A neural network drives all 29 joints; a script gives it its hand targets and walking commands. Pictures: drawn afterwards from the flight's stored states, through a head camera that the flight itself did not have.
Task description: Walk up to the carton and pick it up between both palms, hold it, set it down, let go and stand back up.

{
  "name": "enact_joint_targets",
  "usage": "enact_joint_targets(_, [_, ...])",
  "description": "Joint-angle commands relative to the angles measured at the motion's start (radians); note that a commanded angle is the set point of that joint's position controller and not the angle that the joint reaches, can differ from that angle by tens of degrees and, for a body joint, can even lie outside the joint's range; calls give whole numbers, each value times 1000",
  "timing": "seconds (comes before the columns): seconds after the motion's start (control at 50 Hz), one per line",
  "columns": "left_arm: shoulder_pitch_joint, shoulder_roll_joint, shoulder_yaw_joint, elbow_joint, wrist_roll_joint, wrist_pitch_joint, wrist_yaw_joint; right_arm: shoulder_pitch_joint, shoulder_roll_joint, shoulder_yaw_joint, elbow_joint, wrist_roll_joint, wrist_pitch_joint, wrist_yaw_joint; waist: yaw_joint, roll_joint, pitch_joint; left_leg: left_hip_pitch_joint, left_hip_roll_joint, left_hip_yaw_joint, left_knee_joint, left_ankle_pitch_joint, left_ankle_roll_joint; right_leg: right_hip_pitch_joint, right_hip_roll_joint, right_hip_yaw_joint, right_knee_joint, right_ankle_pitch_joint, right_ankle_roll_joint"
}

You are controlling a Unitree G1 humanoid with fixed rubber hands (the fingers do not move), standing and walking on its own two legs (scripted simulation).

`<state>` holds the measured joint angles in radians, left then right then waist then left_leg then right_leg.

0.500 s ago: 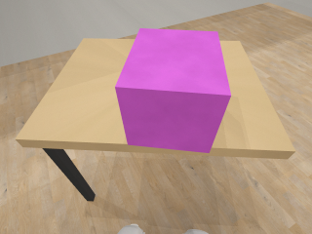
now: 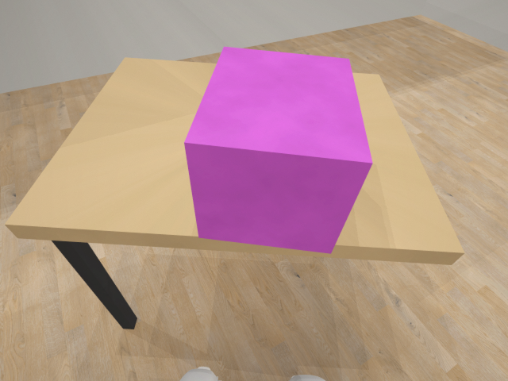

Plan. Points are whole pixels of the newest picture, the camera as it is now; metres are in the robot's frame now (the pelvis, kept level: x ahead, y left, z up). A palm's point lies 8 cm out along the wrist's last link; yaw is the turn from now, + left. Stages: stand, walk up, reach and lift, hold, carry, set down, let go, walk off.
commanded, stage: walk up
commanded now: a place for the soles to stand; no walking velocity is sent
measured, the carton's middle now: (275, 146) +0.51 -0.04 +0.09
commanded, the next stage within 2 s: reach and lift in 1.10 s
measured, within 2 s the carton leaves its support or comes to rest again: neither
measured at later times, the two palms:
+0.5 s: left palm out of the picture +0.08 +0.28 -0.11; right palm out of the picture +0.07 -0.31 -0.10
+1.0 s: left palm out of the picture +0.08 +0.29 -0.11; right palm out of the picture +0.07 -0.31 -0.10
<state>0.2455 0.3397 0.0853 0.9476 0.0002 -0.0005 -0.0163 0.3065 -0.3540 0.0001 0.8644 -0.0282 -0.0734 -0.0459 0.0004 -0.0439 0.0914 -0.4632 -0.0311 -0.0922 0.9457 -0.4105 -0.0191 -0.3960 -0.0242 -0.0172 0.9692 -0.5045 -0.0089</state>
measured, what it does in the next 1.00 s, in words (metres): stands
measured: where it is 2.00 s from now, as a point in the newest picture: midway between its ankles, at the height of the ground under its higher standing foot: outside the picture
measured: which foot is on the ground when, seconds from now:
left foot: down 0.00-1.00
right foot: down 0.00-1.00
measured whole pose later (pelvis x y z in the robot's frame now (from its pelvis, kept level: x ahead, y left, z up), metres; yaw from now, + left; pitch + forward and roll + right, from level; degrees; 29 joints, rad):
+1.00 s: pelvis +0.01 -0.01 +0.00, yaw +0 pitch -3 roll +1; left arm 0.19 0.34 0.07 0.95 0.00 -0.02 -0.02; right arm 0.28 -0.35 0.00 0.86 -0.02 -0.07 -0.04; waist 0.00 -0.02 0.09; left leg -0.46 -0.01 -0.08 0.93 -0.42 -0.02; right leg -0.40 -0.02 -0.01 0.97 -0.51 -0.02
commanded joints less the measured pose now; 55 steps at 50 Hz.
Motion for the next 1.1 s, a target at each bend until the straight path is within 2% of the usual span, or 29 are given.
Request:
enact_joint_targets(0.0, [-86, 266, 48, -93, 7, -27, 14, -18, -393, -127, -1, 4, -45, -15, -8, 161, -59, 197, 343, -618, -480, 38, 324, -191, 10, 93, 6, -136, -15])
enact_joint_targets(0.06, [67, 261, 51, -41, 16, -51, 13, -141, -296, -97, -39, 5, -28, -14, 87, 83, -72, -43, 203, -320, -255, 281, 181, 107, -36, 162, -297, 139, -55])
enact_joint_targets(0.1, [80, 354, 72, -49, 13, -69, 17, -155, -216, -74, -59, 19, -19, -14, 74, -137, -19, -287, 11, 59, 64, 74, 46, 259, -248, 541, -539, 260, -150])
enact_joint_targets(0.12, [65, 353, 70, -56, 10, -72, 18, -159, -231, -74, -55, 15, -16, -19, 61, -107, -3, -302, 32, 68, 64, -171, 48, 249, -321, 588, -538, 365, -195])
enact_joint_targets(0.16, [14, 354, 65, -71, 13, -69, 21, -134, -251, -82, -48, 13, -23, -12, 37, -77, -18, -211, 48, 76, 30, -218, 62, 201, -316, 538, -486, 427, -228])
enact_joint_targets(0.22, [-97, 291, 41, -105, 6, -56, 20, -11, -247, -95, -3, 18, -49, -4, -34, -22, -62, 146, 67, 40, -212, 263, 82, -17, -163, 259, -312, 515, -126])
enact_joint_targets(0.26, [-107, 234, 29, -117, -5, -43, 17, 52, -340, -118, 5, 14, -54, -9, -43, 152, -150, 267, 253, -396, -376, 263, 247, -138, 16, 77, 23, 293, -24])
enact_joint_targets(0.3, [-112, 240, 36, -113, 2, -31, 21, 6, -385, -124, 0, 14, -43, -14, -16, 180, -95, 210, 354, -575, -440, 198, 344, -181, 26, 58, 51, -104, -21])
enact_joint_targets(0.36, [36, 259, 43, -46, 13, -43, 14, -125, -323, -103, -30, 8, -24, -12, 73, 132, -65, -22, 251, -402, -334, 162, 238, 48, 0, 111, -215, 3, -50])
enact_joint_targets(0.38, [79, 282, 52, -31, 20, -53, 13, -167, -267, -86, -43, 10, -19, -8, 104, 19, -48, -159, 149, -232, -170, 168, 155, 157, -61, 246, -387, -3, -76])
enact_joint_targets(0.4, [93, 335, 64, -26, 20, -64, 16, -166, -211, -74, -51, 20, -13, -6, 92, -139, -21, -286, 11, 25, 61, 84, 69, 234, -194, 502, -564, -9, -135])
enact_joint_targets(0.42, [66, 368, 70, -45, 15, -71, 16, -184, -218, -69, -58, 12, -11, -13, 76, -126, 19, -347, 14, 75, 68, -163, 46, 230, -311, 627, -614, 125, -185])
enact_joint_targets(0.48, [-33, 356, 61, -74, 16, -69, 21, -133, -262, -85, -39, 10, -22, -4, 32, -68, -6, -197, 53, 85, 12, -209, 61, 168, -305, 525, -511, 330, -213])
enact_joint_targets(0.52, [-92, 320, 46, -93, 12, -61, 21, -42, -242, -90, -11, 13, -36, 0, -21, -66, -45, 19, 57, 100, -180, 38, 68, 68, -229, 361, -413, 452, -156])
enact_joint_targets(0.56, [-133, 253, 27, -118, 3, -52, 16, 31, -287, -110, 8, 13, -53, -5, -50, 61, -122, 278, 139, -156, -301, 315, 138, -113, -56, 164, -168, 445, -60])
enact_joint_targets(0.6, [-129, 231, 28, -121, -3, -36, 22, 41, -373, -120, 6, 17, -48, -10, -40, 183, -132, 252, 341, -524, -430, 265, 325, -166, 27, 46, 53, 75, -9])
enact_joint_targets(0.62, [-109, 233, 29, -99, -6, -37, 25, -40, -361, -113, -5, 14, -41, -8, 0, 194, -92, 181, 337, -510, -419, 255, 332, -124, 20, 51, 0, -55, -16])
enact_joint_targets(0.66, [2, 245, 31, -49, 6, -51, 22, -148, -307, -93, -31, 10, -24, -6, 63, 159, -79, 5, 260, -381, -333, 244, 245, 51, -6, 104, -202, 51, -39])
enact_joint_targets(0.7, [70, 329, 53, -18, 17, -72, 24, -189, -214, -71, -50, 24, -7, -2, 82, -107, -34, -239, 27, 2, 28, 165, 70, 224, -188, 464, -532, 108, -116])
enact_joint_targets(0.72, [50, 364, 60, -37, 10, -80, 24, -194, -214, -67, -55, 18, -3, -9, 62, -111, 3, -296, 21, 68, 42, -132, 46, 220, -308, 593, -586, 237, -165])
enact_joint_targets(0.78, [-44, 356, 54, -66, 13, -77, 27, -152, -248, -80, -36, 14, -11, 1, 25, -74, -6, -160, 54, 78, -12, -204, 59, 137, -303, 513, -514, 344, -207])
enact_joint_targets(0.82, [-111, 309, 36, -87, 9, -69, 25, -76, -238, -86, -11, 13, -29, 8, -25, -28, -39, 80, 67, 71, -213, 129, 66, 10, -204, 329, -407, 425, -144])
enact_joint_targets(0.84, [-138, 277, 27, -95, 6, -64, 22, -46, -256, -95, 5, 14, -38, 9, -39, 21, -77, 207, 83, -25, -262, 281, 91, -68, -119, 237, -315, 420, -94])
enact_joint_targets(0.88, [-119, 234, 19, -91, -7, -49, 22, -33, -322, -104, 4, 14, -41, 5, -24, 156, -131, 201, 262, -371, -391, 231, 244, -89, 11, 76, -49, 196, -20])
enact_joint_targets(0.92, [-74, 237, 23, -73, -3, -42, 24, -92, -343, -103, -8, 13, -31, 1, 15, 168, -88, 103, 314, -461, -423, 139, 303, -56, 23, 51, -53, -8, -23])
enact_joint_targets(0.96, [17, 252, 27, -40, 10, -53, 21, -183, -293, -84, -31, 12, -16, 2, 73, 128, -62, -62, 230, -335, -323, 117, 213, 81, -20, 142, -258, 13, -52])
enact_joint_targets(1.0, [55, 350, 55, -24, 18, -71, 20, -208, -211, -70, -48, 19, 0, 4, 72, -136, 4, -276, 7, 47, 30, -21, 64, 194, -221, 531, -595, -25, -138])
enact_joint_targets(1.02, [34, 377, 60, -39, 14, -76, 21, -214, -224, -68, -51, 12, 3, -3, 61, -110, 27, -284, 29, 62, 39, -178, 53, 150, -317, 619, -635, 35, -181])
enact_joint_targets(1.08, [-79, 354, 51, -73, 17, -73, 23, -139, -251, -84, -26, 10, -10, 10, 10, -69, 12, -106, 59, 84, -49, -172, 58, 62, -283, 489, -536, 203, -198])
